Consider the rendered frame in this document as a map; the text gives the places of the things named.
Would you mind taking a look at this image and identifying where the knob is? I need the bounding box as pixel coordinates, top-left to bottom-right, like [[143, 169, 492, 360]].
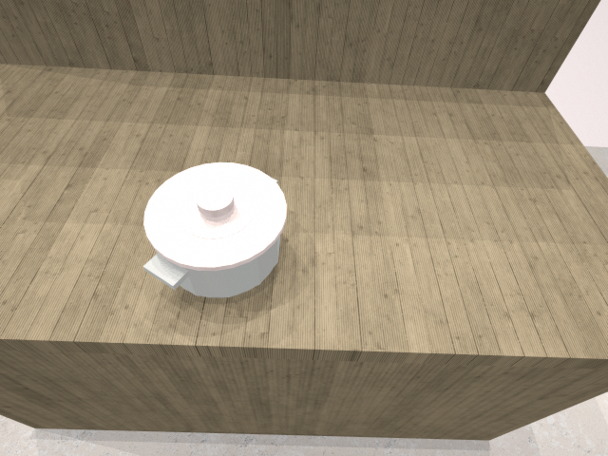
[[196, 184, 234, 218]]

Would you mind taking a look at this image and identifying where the pot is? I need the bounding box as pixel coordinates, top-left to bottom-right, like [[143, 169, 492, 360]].
[[143, 178, 280, 298]]

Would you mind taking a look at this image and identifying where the table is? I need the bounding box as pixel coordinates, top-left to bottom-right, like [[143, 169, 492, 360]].
[[0, 0, 608, 441]]

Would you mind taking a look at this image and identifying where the lid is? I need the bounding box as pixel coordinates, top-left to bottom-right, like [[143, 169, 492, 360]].
[[143, 162, 287, 271]]

